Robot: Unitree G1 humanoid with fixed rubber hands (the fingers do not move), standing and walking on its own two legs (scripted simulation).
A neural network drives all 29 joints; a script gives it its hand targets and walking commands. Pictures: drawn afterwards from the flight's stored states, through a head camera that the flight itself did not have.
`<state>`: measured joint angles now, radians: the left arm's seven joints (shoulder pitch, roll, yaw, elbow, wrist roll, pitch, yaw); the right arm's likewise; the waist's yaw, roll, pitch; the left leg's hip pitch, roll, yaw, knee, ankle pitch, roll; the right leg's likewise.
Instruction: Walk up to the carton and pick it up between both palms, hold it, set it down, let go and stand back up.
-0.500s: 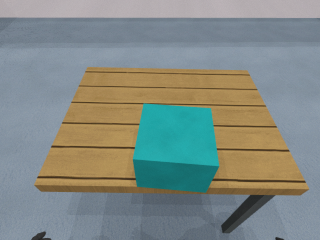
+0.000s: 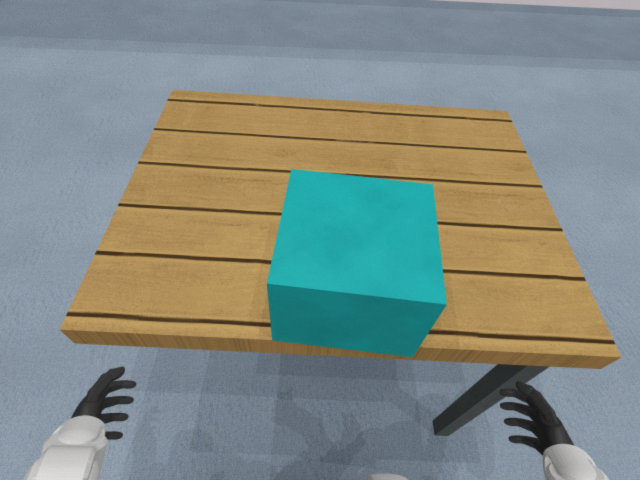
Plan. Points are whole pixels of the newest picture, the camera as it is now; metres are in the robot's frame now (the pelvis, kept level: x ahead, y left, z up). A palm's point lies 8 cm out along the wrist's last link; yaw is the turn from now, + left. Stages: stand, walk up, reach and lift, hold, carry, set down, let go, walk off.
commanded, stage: reach and lift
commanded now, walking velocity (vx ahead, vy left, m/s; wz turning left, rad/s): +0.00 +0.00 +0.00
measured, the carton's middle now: (351, 262) +0.39 -0.05 +0.01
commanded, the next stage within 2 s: none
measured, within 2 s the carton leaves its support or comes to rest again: neither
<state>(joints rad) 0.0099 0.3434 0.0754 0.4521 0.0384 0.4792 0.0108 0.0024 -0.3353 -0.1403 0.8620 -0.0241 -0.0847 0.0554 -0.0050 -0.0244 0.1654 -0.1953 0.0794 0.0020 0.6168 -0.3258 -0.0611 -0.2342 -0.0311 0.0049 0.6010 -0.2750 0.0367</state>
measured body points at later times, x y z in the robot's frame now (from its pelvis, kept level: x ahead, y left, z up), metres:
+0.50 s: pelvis +0.02 +0.01 +0.02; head +0.01 +0.01 +0.47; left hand +0.20 +0.26 -0.03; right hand +0.16 -0.26 -0.04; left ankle +0.01 +0.15 -0.73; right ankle +0.04 -0.14 -0.73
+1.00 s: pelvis +0.03 +0.01 +0.02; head +0.01 +0.02 +0.47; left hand +0.21 +0.24 +0.01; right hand +0.19 -0.23 +0.02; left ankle +0.01 +0.15 -0.73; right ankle +0.04 -0.14 -0.73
